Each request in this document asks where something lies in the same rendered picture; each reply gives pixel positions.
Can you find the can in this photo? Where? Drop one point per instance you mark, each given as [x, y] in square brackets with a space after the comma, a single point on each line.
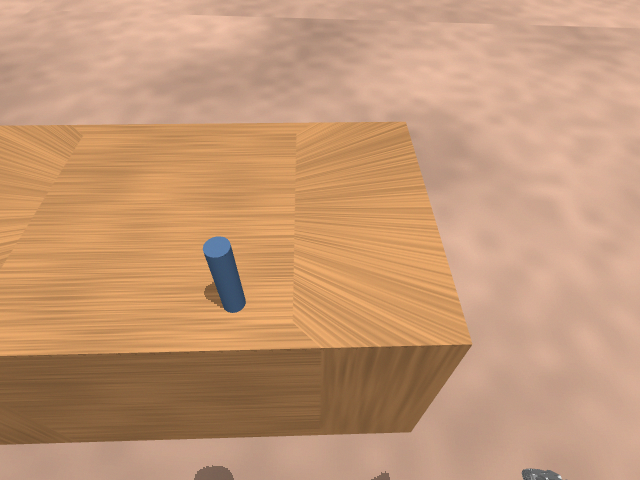
[219, 255]

